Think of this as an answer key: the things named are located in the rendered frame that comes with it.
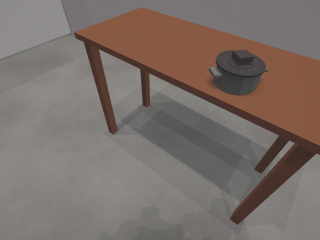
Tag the pot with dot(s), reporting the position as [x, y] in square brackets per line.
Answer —
[232, 84]

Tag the knob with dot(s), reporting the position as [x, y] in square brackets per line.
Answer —
[242, 56]

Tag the table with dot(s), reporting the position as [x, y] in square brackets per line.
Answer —
[286, 100]

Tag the lid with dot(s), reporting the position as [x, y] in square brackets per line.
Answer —
[229, 65]

